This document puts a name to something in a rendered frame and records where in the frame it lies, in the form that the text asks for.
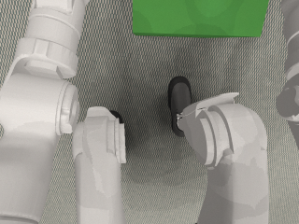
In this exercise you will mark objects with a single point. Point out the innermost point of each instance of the robot left forearm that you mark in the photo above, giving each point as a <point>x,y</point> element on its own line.
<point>49,48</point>

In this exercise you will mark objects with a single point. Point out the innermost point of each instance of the left robot upper arm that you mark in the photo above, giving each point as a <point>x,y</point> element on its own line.
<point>35,112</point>

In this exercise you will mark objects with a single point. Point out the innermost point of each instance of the right robot thigh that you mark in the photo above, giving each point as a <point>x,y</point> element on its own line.
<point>225,139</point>

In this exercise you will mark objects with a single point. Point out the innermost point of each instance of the robot left foot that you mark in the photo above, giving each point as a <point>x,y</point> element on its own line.
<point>116,115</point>

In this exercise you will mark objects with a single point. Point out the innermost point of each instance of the carton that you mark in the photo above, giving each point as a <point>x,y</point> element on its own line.
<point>199,18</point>

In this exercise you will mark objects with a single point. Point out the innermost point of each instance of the right robot upper arm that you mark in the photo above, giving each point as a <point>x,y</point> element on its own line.
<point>287,104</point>

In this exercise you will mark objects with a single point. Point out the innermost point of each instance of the robot right forearm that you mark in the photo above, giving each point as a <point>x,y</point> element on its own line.
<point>290,11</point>

